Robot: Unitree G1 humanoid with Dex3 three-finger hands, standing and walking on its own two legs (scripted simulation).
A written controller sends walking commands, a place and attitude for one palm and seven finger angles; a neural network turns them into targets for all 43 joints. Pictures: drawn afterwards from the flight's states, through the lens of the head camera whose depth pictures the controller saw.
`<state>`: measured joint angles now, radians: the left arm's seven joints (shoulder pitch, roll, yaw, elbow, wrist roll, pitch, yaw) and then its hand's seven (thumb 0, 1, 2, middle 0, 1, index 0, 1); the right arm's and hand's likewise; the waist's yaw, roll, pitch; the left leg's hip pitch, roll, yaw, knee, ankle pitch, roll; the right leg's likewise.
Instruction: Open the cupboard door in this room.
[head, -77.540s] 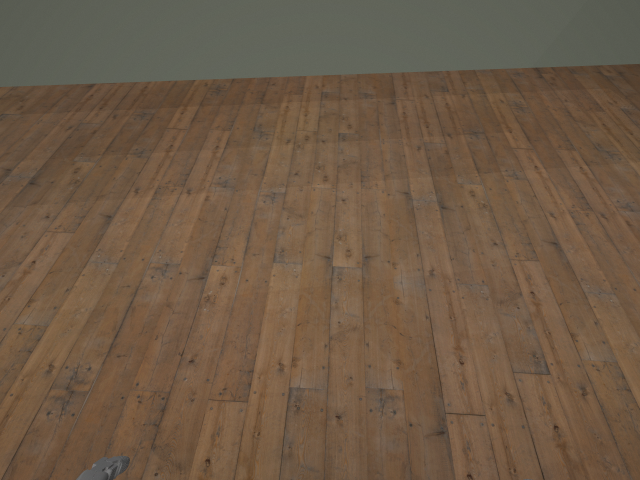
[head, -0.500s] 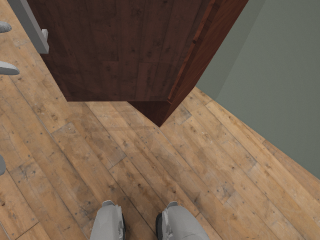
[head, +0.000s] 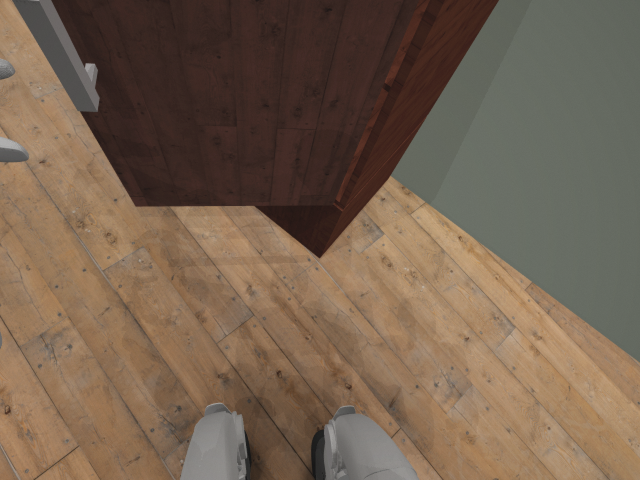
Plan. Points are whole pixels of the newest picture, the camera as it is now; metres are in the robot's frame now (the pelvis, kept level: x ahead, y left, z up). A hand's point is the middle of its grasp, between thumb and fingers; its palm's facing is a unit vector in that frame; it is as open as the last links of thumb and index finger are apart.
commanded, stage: slide the fingers in behind the handle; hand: left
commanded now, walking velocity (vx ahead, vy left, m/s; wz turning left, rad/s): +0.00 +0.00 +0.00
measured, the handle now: (66, 42) +0.58 +0.24 +0.10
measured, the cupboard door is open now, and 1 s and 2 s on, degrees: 43 43 43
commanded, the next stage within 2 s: close the thumb around the handle in 1.70 s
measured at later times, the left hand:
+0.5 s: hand (14, 90) +0.52 +0.28 +0.09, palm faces +0.03 -1.00 -0.01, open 14.0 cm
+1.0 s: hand (65, 89) +0.52 +0.23 +0.09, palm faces +0.01 -1.00 -0.01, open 14.0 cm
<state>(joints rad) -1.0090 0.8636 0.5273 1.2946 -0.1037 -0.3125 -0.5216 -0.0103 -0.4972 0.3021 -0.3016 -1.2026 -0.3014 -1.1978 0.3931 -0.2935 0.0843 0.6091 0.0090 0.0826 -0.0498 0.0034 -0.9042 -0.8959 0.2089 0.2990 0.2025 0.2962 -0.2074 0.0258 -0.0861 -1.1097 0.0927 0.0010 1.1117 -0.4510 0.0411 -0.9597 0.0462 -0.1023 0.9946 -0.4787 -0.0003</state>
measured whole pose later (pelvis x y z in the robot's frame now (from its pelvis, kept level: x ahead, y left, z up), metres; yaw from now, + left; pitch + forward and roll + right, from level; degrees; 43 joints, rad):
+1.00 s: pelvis +0.00 -0.01 +0.01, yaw +1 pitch +24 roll -5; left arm -0.98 0.66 0.42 1.23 -0.10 -0.33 -0.36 -0.01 -0.50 0.30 -0.30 -1.20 -0.30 -1.20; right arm 0.41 -0.28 0.06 0.64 -0.01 0.08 -0.02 0.00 -0.90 -0.90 0.21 0.30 0.20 0.30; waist -0.20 0.04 -0.10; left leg -1.06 0.08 0.01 1.07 -0.44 0.03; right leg -0.92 0.04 -0.09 0.98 -0.48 -0.01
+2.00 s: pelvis +0.00 -0.01 +0.00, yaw +1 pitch +24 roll -4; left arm -0.98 0.64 0.43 1.23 -0.10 -0.36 -0.33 -0.01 -0.32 0.38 -0.31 -1.22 -0.31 -1.22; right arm 0.41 -0.27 0.05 0.65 0.00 0.06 -0.01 0.00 -0.91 -0.90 0.21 0.30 0.20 0.30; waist -0.20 0.04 -0.10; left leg -1.06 0.09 0.01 1.08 -0.45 0.02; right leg -0.93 0.04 -0.08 1.00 -0.49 -0.02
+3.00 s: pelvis +0.02 -0.01 +0.02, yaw +1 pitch +20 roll -3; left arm -0.62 0.46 0.37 0.90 -0.21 -0.35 -0.32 0.00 0.73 0.77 -0.32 -1.33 -0.33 -1.33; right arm 0.40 -0.26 0.02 0.59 0.02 0.11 0.01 0.01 -0.91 -0.90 0.21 0.30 0.20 0.30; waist -0.14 0.03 -0.15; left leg -0.90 0.08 0.04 0.99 -0.44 0.02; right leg -0.80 0.04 -0.05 0.93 -0.49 -0.01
